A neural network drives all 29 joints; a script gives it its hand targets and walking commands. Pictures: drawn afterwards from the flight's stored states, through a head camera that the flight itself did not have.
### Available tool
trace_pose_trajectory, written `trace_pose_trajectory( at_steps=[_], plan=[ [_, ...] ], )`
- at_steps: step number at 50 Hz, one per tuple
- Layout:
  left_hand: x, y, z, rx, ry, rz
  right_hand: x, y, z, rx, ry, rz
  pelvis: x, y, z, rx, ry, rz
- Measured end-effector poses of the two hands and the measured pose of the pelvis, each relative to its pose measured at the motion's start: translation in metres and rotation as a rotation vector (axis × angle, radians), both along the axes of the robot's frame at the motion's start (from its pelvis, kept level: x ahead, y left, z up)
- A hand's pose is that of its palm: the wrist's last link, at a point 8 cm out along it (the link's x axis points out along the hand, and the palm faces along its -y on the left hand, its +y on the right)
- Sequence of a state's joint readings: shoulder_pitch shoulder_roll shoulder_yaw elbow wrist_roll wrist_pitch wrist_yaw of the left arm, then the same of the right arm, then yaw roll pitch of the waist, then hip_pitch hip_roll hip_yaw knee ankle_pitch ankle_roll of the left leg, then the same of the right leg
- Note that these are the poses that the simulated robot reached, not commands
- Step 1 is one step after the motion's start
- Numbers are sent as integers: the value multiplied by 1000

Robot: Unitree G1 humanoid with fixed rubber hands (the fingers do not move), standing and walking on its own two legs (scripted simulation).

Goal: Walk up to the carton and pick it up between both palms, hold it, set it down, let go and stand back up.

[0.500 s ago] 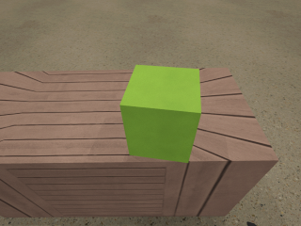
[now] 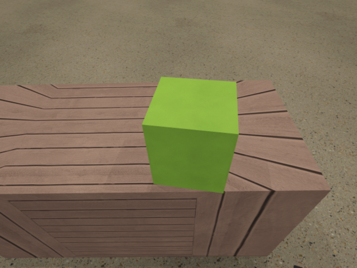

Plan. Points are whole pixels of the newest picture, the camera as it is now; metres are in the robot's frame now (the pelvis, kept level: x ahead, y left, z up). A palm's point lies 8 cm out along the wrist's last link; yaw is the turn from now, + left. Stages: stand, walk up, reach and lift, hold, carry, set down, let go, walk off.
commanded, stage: stand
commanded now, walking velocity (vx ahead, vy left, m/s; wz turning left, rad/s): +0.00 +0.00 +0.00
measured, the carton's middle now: (192, 135) +0.46 -0.03 +0.02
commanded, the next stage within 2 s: none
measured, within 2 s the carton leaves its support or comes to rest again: neither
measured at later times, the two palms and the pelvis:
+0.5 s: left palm out of the picture +0.05 +0.27 -0.12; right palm out of the picture +0.08 -0.28 -0.11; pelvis +0.00 +0.00 +0.00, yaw +0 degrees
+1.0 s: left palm out of the picture +0.05 +0.27 -0.12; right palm out of the picture +0.08 -0.28 -0.12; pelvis +0.00 +0.00 +0.00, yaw +0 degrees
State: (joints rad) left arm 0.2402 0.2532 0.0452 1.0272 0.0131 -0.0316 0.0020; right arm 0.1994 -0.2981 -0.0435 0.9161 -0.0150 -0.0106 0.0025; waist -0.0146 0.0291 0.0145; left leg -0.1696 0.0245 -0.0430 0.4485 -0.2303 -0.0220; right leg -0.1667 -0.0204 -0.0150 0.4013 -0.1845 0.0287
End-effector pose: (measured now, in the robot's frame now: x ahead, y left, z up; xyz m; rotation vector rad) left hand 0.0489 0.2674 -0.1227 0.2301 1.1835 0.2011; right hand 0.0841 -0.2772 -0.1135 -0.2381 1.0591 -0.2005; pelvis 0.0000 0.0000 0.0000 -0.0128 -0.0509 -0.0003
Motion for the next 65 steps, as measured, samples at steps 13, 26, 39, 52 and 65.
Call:
trace_pose_trajectory(
  at_steps=[13,26,39,52,65],
  plan=[
    [1,0,0,0,2,-1,-1,-1,0,-1,5,2,0,0,0,0,0,0],
    [2,0,0,0,4,-1,-1,-1,-1,-1,8,5,0,0,0,0,1,0],
    [4,0,0,0,1,-2,-2,-1,-1,0,10,1,0,0,0,0,1,0],
    [4,0,-1,0,6,-1,-3,-1,-2,2,16,-3,1,0,0,0,1,0],
    [5,0,-1,1,19,2,-2,-3,-2,-3,27,-2,4,-1,0,1,6,1]
  ],
)
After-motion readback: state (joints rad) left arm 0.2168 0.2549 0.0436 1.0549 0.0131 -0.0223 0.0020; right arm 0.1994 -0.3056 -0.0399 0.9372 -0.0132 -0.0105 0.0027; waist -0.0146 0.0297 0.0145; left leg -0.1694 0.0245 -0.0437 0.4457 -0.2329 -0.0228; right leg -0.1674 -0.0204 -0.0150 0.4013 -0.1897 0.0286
